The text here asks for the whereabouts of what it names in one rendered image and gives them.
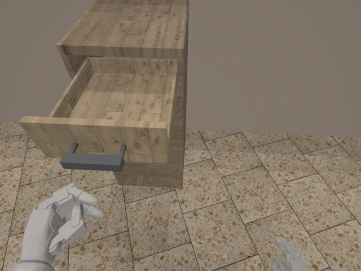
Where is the robot right hand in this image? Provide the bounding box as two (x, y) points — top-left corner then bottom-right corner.
(272, 236), (309, 271)

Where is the robot left hand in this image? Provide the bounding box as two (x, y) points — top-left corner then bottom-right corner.
(20, 183), (104, 264)

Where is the cabinet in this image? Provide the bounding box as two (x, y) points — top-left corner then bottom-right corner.
(56, 0), (189, 188)

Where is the handle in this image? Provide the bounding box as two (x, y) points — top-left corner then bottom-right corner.
(59, 142), (126, 172)

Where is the drawer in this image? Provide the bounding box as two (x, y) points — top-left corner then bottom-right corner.
(19, 57), (178, 163)

